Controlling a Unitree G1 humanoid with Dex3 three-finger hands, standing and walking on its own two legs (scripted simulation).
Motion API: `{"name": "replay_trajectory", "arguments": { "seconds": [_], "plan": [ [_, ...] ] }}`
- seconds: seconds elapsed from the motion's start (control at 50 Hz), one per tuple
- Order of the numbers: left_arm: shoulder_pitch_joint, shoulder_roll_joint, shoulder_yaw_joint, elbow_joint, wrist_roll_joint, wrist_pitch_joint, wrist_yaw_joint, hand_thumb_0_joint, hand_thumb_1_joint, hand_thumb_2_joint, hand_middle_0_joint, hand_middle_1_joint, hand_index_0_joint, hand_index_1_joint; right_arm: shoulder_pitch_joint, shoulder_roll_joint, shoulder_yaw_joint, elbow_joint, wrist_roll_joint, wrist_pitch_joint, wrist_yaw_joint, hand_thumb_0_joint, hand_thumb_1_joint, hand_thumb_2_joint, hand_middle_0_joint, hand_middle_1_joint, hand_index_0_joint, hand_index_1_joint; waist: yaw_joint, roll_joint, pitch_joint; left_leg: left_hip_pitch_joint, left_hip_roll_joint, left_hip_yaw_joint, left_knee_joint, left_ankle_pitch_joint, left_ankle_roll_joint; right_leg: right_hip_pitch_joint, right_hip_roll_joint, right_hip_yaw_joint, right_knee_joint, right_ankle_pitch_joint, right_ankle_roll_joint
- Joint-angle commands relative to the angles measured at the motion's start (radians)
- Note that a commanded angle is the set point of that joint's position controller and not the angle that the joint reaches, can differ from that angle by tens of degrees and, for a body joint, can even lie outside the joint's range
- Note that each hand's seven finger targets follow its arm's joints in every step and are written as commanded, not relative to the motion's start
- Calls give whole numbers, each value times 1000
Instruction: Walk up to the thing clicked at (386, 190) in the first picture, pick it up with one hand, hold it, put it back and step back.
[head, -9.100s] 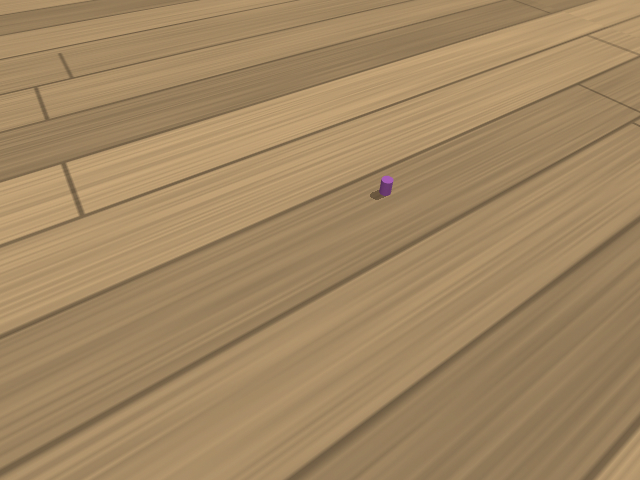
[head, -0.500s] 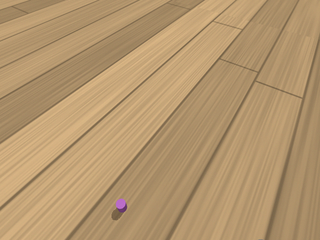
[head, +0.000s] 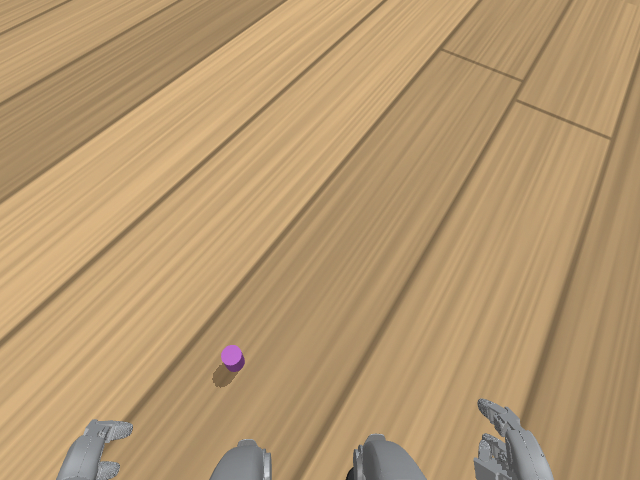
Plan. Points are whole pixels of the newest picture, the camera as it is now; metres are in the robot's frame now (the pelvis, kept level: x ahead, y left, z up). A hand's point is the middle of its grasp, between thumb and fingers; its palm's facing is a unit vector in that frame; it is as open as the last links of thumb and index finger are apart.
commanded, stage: rise first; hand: left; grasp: from above
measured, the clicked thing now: (233, 358) +0.43 +0.20 -0.67
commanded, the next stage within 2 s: none
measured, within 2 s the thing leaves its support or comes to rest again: neither
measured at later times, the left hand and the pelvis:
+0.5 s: hand (159, 430) +0.21 +0.27 -0.32, palm faces -0.42 -0.56 -0.71, open 13.8 cm; pelvis -0.04 -0.01 -0.17, yaw +1 degrees
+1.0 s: hand (180, 386) +0.31 +0.28 -0.45, palm faces -0.49 -0.18 -0.85, open 13.8 cm; pelvis -0.09 +0.00 -0.30, yaw -2 degrees
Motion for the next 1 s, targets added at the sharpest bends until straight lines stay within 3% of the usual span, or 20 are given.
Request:
{"name": "replay_trajectory", "arguments": {
  "seconds": [0.0,0.04,0.1,0.18,0.22,0.28,0.3,0.34,0.4,0.42,0.52,0.56,0.62,0.64,0.68,0.76,0.8,0.88,0.92,0.98],
  "plan": [
    [50,203,56,-267,33,-22,23,0,-570,1004,-99,-1080,-87,-1093,-3,-143,-67,-147,-7,-65,-12,0,-875,-896,200,300,200,300,5,80,-291,111,-22,-47,-70,323,-14,50,33,1,-12,222,-42],
    [94,200,56,-323,41,-1,23,0,-583,1010,-107,-1066,-90,-1085,-10,-142,-65,-157,-5,-68,-15,0,-889,-899,200,300,200,300,8,86,-300,99,-21,-52,-53,325,-14,35,30,2,4,221,-41],
    [32,199,38,-328,64,24,27,0,-595,1010,-98,-1064,-80,-1083,-16,-145,-62,-158,-5,-78,-21,0,-889,-899,200,300,200,300,-34,61,-271,31,-21,-50,0,265,-6,-25,29,7,30,190,-36],
    [-127,216,27,-201,149,-16,27,0,-574,983,-105,-1052,-96,-1062,-45,-145,-57,-147,-17,-108,-19,0,-901,-902,200,300,200,300,-55,28,-219,-182,-24,-56,146,121,2,-239,26,7,166,74,-35],
    [-165,228,26,-189,196,-66,28,0,-540,965,-113,-1053,-110,-1057,-50,-150,-61,-145,-23,-124,-12,0,-882,-897,200,300,200,300,-44,51,-280,-245,-35,-41,225,95,2,-313,22,15,242,49,-35],
    [-194,232,-11,-211,277,-140,40,0,-487,928,-147,-1050,-150,-1047,-55,-173,-67,-141,-22,-140,0,0,-872,-895,200,300,200,300,-29,107,-422,-255,-31,-67,302,139,-12,-416,20,9,376,70,-41],
    [-215,246,-9,-184,304,-159,50,0,-487,930,-148,-1046,-152,-1043,-59,-185,-71,-138,-18,-141,4,0,-875,-895,200,300,200,300,-38,101,-441,-286,-29,-80,334,146,-14,-465,21,4,422,73,-41],
    [-237,265,-2,-146,348,-189,74,0,-483,932,-149,-1042,-151,-1042,-62,-191,-76,-123,-13,-137,14,0,-875,-896,200,300,200,300,-33,95,-492,-345,-34,-80,410,173,-11,-530,20,6,489,96,-42],
    [-292,343,52,-103,422,-197,126,0,-527,976,-86,-1094,-93,-1088,-62,-205,-85,-111,-7,-123,25,0,-876,-897,200,300,200,300,-4,95,-544,-448,-43,-80,493,171,-8,-595,14,7,576,103,-46],
    [-322,350,46,-100,445,-196,140,0,-535,989,-74,-1099,-79,-1094,-62,-205,-88,-105,-6,-117,27,0,-869,-895,200,300,200,300,-1,95,-566,-472,-44,-76,516,163,-7,-609,12,7,590,99,-46],
    [-506,387,39,-45,528,-196,186,0,-545,1004,-66,-1089,-71,-1084,-33,-206,-96,-64,-5,-100,37,0,-882,-898,200,300,200,300,-18,49,-670,-619,-54,-49,653,146,8,-645,11,16,661,103,-41],
    [-600,458,63,-4,564,-207,193,0,-541,1001,-74,-1071,-77,-1069,-21,-209,-97,-39,-13,-95,41,0,-882,-899,200,300,200,300,-19,33,-725,-676,-57,-41,719,133,17,-647,9,20,696,98,-38],
    [-725,488,50,31,605,-237,196,0,-536,1000,-77,-1062,-80,-1059,4,-208,-100,-16,-25,-90,45,0,-885,-899,200,300,200,300,-31,29,-773,-731,-57,-34,783,85,21,-682,8,20,732,55,-35],
    [-745,513,53,52,616,-248,199,0,-511,984,-89,-1049,-96,-1042,0,-210,-103,-9,-29,-87,43,0,-882,-899,200,300,200,300,-30,26,-760,-757,-54,-30,793,41,21,-704,10,19,733,14,-33],
    [-816,500,25,91,634,-269,197,0,-496,972,-105,-1039,-114,-1031,11,-209,-101,2,-36,-83,45,0,-888,-900,200,300,200,300,-58,24,-736,-804,-56,-27,813,-22,24,-738,12,17,737,-46,-32],
    [-892,579,42,181,694,-304,205,0,-501,980,-98,-1037,-110,-1026,14,-214,-97,14,-48,-66,48,0,-902,-904,200,300,200,300,-56,26,-698,-897,-58,-27,855,-141,30,-810,21,13,761,-190,-34],
    [-942,580,30,198,718,-322,215,0,-519,995,-88,-1040,-97,-1031,19,-209,-89,20,-53,-59,53,0,-903,-904,200,300,200,300,-69,38,-689,-934,-62,-29,868,-173,31,-834,23,8,780,-228,-36],
    [-1002,620,34,253,797,-336,256,0,-512,999,-98,-996,-98,-997,28,-221,-79,41,-60,-37,59,0,-902,-904,200,300,200,300,-75,113,-671,-903,-57,-51,881,-158,25,-930,21,-26,847,-186,-45],
    [-1019,588,8,298,833,-335,278,0,-515,1007,-109,-967,-98,-979,45,-223,-75,54,-63,-23,65,0,-901,-905,200,300,200,300,-97,131,-637,-916,-57,-61,888,-148,22,-974,22,-41,874,-165,-48],
    [-1029,608,21,341,874,-325,311,0,-511,1000,-112,-956,-102,-967,58,-236,-70,66,-72,-6,76,0,-901,-905,200,300,200,300,-95,161,-651,-868,-52,-81,903,-94,17,-1027,18,-55,917,-112,-51]
  ]
}}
